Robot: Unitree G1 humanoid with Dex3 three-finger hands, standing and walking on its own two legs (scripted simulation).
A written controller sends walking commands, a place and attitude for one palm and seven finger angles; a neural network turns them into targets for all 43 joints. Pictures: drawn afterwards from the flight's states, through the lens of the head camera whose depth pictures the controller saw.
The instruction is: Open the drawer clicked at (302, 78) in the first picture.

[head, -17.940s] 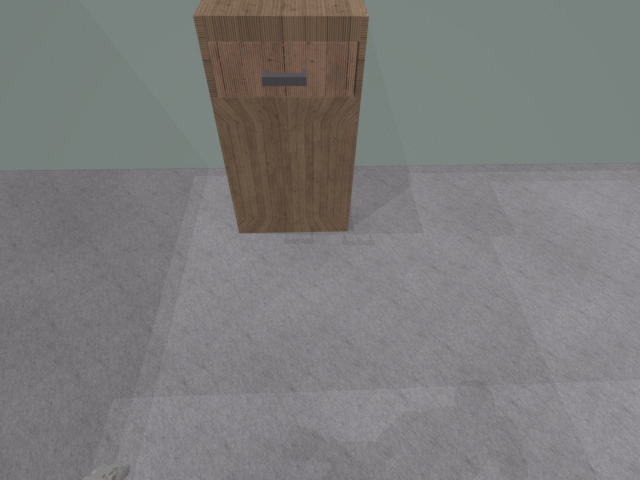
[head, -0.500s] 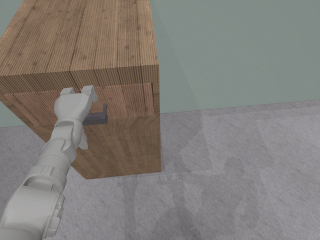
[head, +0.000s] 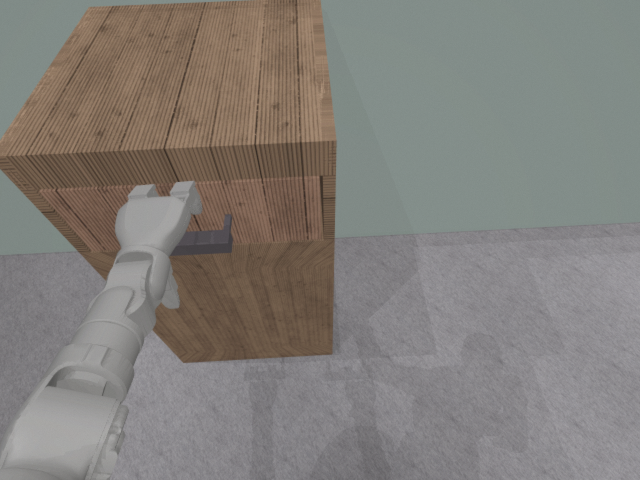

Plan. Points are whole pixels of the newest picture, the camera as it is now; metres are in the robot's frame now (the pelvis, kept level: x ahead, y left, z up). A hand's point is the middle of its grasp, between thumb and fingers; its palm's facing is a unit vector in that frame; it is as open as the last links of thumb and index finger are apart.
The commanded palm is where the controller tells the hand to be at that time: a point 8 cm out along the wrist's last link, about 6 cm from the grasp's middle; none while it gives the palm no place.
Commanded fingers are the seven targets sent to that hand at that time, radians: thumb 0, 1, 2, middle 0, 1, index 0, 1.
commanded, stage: lower the fingers behind the handle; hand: left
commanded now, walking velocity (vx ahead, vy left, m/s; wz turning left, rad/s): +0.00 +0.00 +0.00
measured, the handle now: (192, 232) +0.49 +0.22 -0.04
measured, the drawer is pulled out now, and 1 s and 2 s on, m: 0.00 0.00 0.00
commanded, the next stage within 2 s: close the thumb around the handle in 1.60 s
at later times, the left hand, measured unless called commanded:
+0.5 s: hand (182, 258) +0.42 +0.22 -0.01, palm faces -0.08 -0.04 -1.00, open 13.8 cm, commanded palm +0.41 +0.22 +0.05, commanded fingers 0.00 -0.50 0.30 -0.30 -1.20 -0.30 -1.20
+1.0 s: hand (188, 267) +0.43 +0.22 -0.05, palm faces -0.07 -0.04 -1.00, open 13.8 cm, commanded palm +0.41 +0.21 +0.01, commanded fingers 0.00 -0.50 0.30 -0.30 -1.20 -0.30 -1.20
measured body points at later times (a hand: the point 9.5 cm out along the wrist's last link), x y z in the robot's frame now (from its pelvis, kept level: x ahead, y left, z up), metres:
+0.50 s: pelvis -0.01 +0.00 -0.01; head +0.07 -0.01 +0.43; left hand +0.42 +0.22 +0.04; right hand +0.03 -0.27 -0.15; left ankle -0.01 +0.10 -0.72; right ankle -0.03 -0.10 -0.72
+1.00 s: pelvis -0.01 +0.01 -0.03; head +0.08 +0.01 +0.41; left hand +0.43 +0.22 +0.01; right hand +0.02 -0.26 -0.16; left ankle -0.01 +0.10 -0.72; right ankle -0.03 -0.10 -0.72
